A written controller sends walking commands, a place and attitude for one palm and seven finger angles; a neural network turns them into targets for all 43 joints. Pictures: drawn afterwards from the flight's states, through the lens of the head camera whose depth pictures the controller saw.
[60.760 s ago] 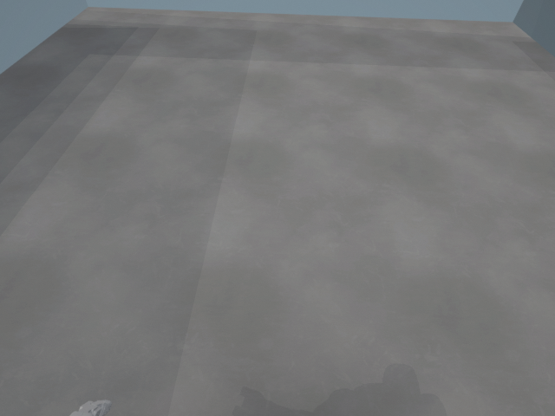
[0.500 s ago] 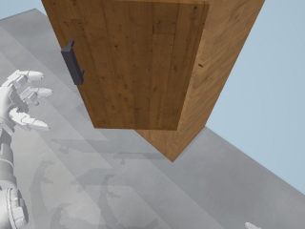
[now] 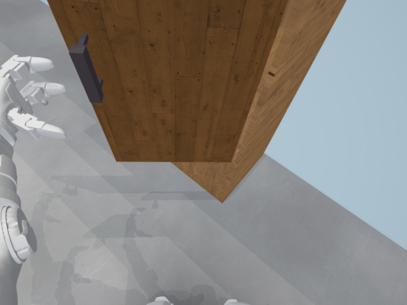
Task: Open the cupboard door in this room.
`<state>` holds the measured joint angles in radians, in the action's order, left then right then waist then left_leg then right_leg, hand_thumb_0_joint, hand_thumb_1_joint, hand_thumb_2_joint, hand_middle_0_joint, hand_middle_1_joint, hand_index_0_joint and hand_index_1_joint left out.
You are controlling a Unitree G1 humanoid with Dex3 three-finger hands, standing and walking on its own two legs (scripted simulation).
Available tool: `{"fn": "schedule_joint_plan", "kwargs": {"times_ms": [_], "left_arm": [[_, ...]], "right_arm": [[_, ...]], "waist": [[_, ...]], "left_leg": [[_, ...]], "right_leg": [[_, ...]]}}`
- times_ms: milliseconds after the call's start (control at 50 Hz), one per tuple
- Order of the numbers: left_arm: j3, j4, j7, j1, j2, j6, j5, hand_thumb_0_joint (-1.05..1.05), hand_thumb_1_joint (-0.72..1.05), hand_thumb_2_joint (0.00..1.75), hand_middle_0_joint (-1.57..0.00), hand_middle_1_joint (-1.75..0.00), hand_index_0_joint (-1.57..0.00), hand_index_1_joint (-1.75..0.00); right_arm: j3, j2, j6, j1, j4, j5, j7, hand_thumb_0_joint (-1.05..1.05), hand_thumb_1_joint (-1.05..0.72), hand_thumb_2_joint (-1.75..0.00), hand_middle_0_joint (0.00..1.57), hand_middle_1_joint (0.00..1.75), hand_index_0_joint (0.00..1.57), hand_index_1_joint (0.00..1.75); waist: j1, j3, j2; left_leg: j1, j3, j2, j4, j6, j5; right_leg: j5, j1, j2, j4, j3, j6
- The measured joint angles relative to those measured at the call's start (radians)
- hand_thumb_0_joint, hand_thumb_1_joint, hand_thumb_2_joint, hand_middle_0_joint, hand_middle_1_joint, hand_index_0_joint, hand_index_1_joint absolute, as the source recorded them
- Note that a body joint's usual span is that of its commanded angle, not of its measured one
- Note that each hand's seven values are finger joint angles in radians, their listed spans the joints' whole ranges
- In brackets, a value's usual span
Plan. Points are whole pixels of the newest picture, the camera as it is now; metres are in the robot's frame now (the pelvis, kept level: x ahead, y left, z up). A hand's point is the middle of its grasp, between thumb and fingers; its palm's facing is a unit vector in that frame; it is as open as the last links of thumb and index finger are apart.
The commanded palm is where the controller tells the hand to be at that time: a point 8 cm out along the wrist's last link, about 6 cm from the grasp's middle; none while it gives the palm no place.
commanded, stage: move the hooked fingers beside the handle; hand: left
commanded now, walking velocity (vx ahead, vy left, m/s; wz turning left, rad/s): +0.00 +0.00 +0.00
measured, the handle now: (90, 69) +0.56 +0.22 +0.11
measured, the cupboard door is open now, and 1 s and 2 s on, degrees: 42 42 42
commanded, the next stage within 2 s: slide the fingers in behind the handle in 1.18 s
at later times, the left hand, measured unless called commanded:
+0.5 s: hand (56, 75) +0.53 +0.27 +0.12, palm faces +0.00 -1.00 +0.00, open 14.0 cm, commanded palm +0.50 +0.32 +0.11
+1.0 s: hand (47, 86) +0.50 +0.29 +0.11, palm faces +0.01 -1.00 +0.00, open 14.0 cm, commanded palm +0.50 +0.33 +0.11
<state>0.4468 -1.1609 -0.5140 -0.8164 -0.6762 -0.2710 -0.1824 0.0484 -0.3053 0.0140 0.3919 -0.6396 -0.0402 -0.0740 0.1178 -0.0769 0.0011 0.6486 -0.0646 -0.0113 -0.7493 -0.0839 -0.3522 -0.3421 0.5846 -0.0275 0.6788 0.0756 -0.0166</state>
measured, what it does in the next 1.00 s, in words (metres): stands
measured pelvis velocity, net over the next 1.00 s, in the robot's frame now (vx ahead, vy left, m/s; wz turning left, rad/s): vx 0.01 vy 0.00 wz -0.02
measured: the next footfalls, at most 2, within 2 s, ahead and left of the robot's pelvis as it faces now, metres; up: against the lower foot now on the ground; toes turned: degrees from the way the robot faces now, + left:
none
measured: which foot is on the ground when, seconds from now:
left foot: down 0.00-1.00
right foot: down 0.00-1.00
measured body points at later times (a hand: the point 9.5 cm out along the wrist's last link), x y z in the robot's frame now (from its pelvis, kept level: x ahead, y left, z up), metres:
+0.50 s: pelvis +0.01 +0.01 -0.01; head +0.14 +0.04 +0.42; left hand +0.52 +0.33 +0.12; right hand -0.04 -0.27 -0.10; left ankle +0.00 +0.06 -0.71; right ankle -0.01 -0.11 -0.71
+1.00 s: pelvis +0.01 +0.00 -0.01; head +0.13 +0.03 +0.42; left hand +0.49 +0.34 +0.12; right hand +0.01 -0.28 -0.10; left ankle +0.00 +0.06 -0.71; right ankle -0.01 -0.11 -0.71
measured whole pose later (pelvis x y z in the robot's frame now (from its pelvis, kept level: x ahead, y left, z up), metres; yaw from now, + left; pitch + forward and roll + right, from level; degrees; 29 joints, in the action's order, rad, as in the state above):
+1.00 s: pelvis +0.01 +0.00 -0.01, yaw -1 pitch +19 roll -4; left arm 0.48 -1.28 -0.52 -0.96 -0.81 -0.26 -0.13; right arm 0.06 -0.31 -0.09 0.41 -0.60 -0.03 -0.06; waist 0.17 -0.09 0.00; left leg 0.76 -0.05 0.02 -0.83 -0.08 -0.40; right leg -0.36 0.68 -0.06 0.71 0.09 -0.02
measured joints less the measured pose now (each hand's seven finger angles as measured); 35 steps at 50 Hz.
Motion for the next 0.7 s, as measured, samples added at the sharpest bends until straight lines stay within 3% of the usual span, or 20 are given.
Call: {"fn": "schedule_joint_plan", "kwargs": {"times_ms": [240,420,700], "left_arm": [[0.016,-0.089,0.038,-0.122,-0.061,-0.008,0.052,-0.02,-0.50,0.30,-0.30,-1.20,-0.29,-1.20],[0.032,-0.154,0.037,-0.206,-0.141,0.005,0.086,-0.02,-0.50,0.30,-0.30,-1.20,-0.29,-1.20],[0.086,-0.082,0.024,-0.115,-0.124,0.013,0.078,-0.02,-0.50,0.30,-0.30,-1.20,-0.29,-1.20]], "right_arm": [[0.002,-0.001,-0.047,0.040,-0.002,0.018,0.010,0.01,-0.90,-0.90,0.20,0.30,0.20,0.30],[0.010,-0.001,-0.078,0.068,0.004,0.026,0.010,0.00,-0.90,-0.90,0.20,0.30,0.20,0.30],[0.001,0.009,-0.109,0.085,0.027,0.026,0.027,0.00,-0.90,-0.90,0.20,0.30,0.20,0.30]], "waist": [[0.045,-0.002,0.003],[0.080,0.000,0.008],[0.072,-0.015,0.010]], "left_leg": [[0.069,-0.005,0.005,-0.032,-0.008,-0.015],[0.126,0.000,0.017,-0.065,-0.006,-0.031],[0.116,-0.009,0.034,-0.062,0.000,-0.046]], "right_leg": [[-0.004,0.064,-0.003,0.017,-0.005,0.009],[-0.010,0.114,-0.015,0.032,-0.001,0.007],[-0.013,0.106,-0.032,0.019,-0.013,0.001]]}}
